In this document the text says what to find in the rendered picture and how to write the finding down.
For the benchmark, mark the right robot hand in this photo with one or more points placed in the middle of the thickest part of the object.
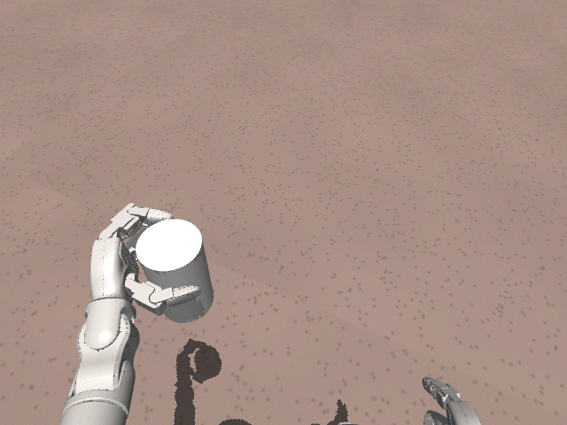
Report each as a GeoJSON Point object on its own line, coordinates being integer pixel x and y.
{"type": "Point", "coordinates": [458, 412]}

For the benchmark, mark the left robot hand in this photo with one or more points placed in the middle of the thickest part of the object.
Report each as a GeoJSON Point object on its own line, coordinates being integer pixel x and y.
{"type": "Point", "coordinates": [113, 271]}

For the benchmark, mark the left robot arm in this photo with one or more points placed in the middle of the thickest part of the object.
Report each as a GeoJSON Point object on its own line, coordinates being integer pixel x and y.
{"type": "Point", "coordinates": [103, 385]}

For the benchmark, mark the can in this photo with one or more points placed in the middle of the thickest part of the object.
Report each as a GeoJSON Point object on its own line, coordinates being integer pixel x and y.
{"type": "Point", "coordinates": [172, 254]}

